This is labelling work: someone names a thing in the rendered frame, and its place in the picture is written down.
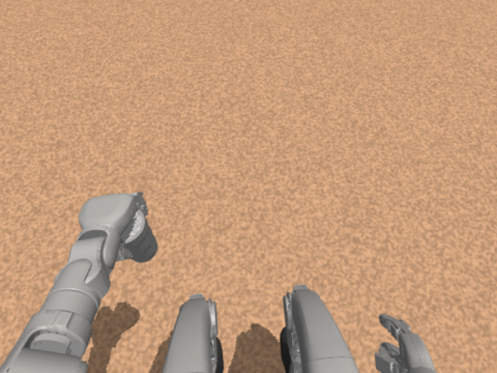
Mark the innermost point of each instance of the left robot arm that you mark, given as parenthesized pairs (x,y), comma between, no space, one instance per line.
(56,337)

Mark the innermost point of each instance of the left robot hand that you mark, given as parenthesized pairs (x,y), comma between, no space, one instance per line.
(115,211)

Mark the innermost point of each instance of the cup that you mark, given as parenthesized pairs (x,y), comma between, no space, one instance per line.
(138,238)

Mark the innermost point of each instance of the right robot hand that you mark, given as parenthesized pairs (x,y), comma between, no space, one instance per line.
(411,353)

